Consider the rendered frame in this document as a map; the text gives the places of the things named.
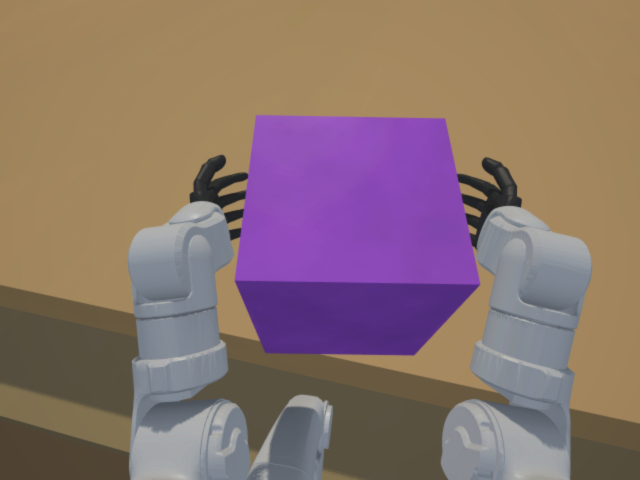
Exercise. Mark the carton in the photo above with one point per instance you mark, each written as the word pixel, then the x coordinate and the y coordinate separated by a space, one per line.
pixel 354 237

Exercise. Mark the left robot forearm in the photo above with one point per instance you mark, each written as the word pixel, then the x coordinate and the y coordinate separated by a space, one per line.
pixel 172 270

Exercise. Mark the robot right upper arm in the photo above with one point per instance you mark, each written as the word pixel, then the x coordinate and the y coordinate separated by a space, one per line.
pixel 485 440

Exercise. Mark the left robot thigh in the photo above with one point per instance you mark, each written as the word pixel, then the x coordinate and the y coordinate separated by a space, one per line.
pixel 290 449

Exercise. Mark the left robot hand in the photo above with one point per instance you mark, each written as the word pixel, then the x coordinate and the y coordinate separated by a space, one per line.
pixel 207 190

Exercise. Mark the robot left upper arm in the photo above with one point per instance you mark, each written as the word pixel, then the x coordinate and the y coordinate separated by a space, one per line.
pixel 191 440

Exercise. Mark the right robot hand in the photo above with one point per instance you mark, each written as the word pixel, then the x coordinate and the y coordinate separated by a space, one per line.
pixel 505 196

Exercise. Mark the right robot forearm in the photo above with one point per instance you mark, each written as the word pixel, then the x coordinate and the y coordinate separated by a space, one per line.
pixel 541 278

